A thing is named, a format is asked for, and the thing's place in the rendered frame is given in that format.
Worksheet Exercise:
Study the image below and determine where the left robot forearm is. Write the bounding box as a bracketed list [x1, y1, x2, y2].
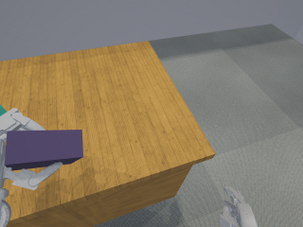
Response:
[0, 188, 11, 227]

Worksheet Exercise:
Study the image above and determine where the sponge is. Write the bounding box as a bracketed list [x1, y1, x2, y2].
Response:
[5, 130, 83, 171]

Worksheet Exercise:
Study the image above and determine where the robot left hand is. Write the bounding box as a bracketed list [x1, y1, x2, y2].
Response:
[0, 108, 62, 190]

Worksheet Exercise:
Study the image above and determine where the table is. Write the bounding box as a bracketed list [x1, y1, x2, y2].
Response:
[0, 41, 216, 227]

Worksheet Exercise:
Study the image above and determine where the robot right hand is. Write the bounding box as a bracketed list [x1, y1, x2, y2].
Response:
[220, 184, 258, 227]

